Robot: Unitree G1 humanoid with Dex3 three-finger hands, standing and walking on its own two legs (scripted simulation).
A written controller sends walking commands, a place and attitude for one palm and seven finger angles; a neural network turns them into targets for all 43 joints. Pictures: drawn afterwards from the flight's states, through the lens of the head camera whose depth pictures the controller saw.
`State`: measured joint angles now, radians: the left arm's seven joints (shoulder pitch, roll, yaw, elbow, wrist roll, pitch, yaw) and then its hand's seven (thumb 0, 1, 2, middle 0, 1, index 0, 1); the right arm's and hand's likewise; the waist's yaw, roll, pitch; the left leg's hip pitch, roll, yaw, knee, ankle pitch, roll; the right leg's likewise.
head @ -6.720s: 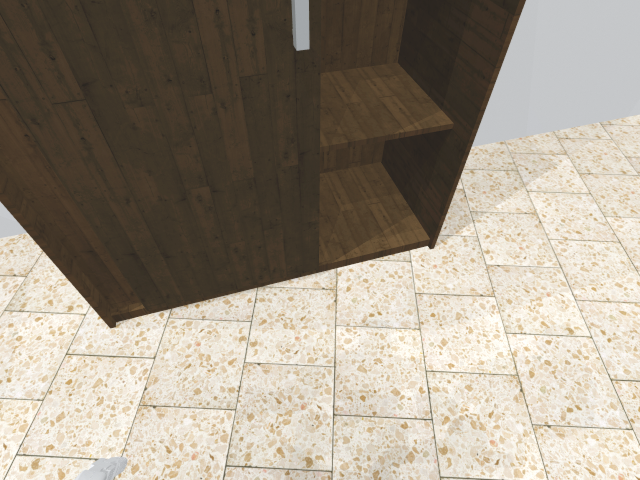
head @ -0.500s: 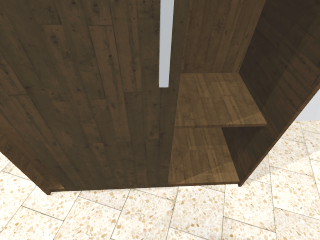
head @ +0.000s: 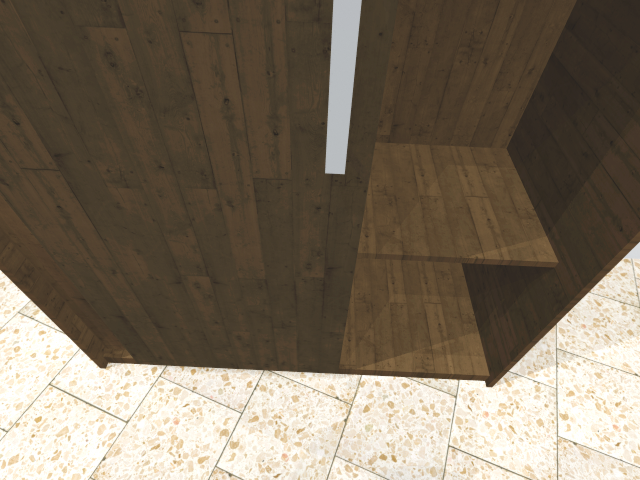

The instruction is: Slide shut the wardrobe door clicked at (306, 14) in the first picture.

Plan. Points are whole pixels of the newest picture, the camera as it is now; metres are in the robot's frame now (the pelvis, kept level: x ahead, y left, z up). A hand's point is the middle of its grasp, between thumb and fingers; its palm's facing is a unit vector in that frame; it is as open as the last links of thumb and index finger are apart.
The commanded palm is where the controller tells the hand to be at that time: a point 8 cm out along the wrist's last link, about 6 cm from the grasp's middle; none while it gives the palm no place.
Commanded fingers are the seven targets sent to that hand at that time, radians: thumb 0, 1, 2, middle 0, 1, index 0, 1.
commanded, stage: shuffle to correct the standing spot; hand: left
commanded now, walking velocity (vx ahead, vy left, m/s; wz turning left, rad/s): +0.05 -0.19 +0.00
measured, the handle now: (342, 55) +0.50 +0.02 +0.28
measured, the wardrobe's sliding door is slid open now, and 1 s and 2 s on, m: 0.48 0.48 0.48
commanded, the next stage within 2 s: come to a stop and stand still in 0.38 s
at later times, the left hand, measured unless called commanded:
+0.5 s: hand out of the picture +0.07 +0.11 -0.17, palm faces +0.02 -0.97 -0.24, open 7.4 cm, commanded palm none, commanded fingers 0.00 0.90 0.90 -0.20 -0.30 -0.20 -0.30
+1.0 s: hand out of the picture +0.06 +0.06 -0.17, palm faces +0.05 -0.97 -0.23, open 7.3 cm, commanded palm none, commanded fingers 0.00 0.90 0.90 -0.20 -0.30 -0.20 -0.30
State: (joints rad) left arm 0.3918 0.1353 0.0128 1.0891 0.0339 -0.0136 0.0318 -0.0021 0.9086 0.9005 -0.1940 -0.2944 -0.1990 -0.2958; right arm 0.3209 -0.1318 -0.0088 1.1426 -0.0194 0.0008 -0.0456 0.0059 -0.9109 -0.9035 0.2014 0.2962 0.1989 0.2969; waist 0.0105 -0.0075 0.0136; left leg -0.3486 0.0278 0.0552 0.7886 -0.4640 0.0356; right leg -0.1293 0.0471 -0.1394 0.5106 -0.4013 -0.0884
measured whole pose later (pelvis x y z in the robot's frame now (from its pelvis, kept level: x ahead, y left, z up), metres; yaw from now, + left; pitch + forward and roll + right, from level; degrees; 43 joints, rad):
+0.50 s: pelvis +0.03 -0.09 -0.01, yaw +0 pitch +1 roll +0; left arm 0.25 0.18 0.05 0.98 0.04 0.02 0.00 0.00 0.91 0.90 -0.19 -0.29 -0.20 -0.30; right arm 0.29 -0.18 -0.06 1.05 -0.04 0.03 -0.02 0.00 -0.91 -0.90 0.20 0.30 0.20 0.30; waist -0.01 0.04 0.03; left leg -0.36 0.14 0.04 0.72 -0.43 -0.03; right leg -0.35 -0.05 -0.07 0.61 -0.27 0.03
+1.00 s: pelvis +0.04 -0.12 +0.00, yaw +0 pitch -1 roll +0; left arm 0.27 0.15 0.01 1.02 0.02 0.01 0.05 0.00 0.91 0.90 -0.20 -0.29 -0.20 -0.30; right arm 0.17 -0.18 -0.02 0.98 -0.01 0.03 -0.02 0.01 -0.92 -0.90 0.20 0.30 0.20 0.30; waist 0.03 0.02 0.07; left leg -0.28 -0.01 0.10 0.54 -0.25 0.03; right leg -0.26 -0.01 -0.09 0.54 -0.27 -0.03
